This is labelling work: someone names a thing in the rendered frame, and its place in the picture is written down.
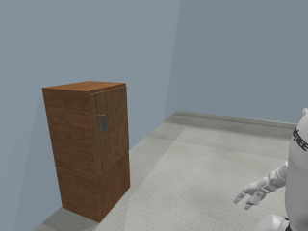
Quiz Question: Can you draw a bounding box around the right robot thigh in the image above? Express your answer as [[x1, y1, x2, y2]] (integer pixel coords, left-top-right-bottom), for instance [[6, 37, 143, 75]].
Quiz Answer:
[[251, 214, 289, 231]]

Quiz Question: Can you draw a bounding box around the right robot hand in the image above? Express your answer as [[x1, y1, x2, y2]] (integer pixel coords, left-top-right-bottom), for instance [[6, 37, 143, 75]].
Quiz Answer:
[[233, 182, 267, 210]]

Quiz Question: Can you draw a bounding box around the cupboard door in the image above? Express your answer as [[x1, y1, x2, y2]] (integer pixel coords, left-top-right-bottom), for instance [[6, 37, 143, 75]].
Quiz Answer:
[[89, 86, 129, 176]]

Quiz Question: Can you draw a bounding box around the robot right forearm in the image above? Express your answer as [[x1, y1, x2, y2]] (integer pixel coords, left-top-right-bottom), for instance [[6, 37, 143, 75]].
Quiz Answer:
[[257, 159, 289, 193]]

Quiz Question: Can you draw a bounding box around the handle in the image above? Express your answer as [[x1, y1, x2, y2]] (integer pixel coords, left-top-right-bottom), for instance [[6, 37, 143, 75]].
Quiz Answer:
[[97, 115, 107, 133]]

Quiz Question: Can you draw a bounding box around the humanoid robot torso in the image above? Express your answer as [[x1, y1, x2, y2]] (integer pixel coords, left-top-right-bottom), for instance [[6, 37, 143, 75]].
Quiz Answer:
[[277, 113, 308, 231]]

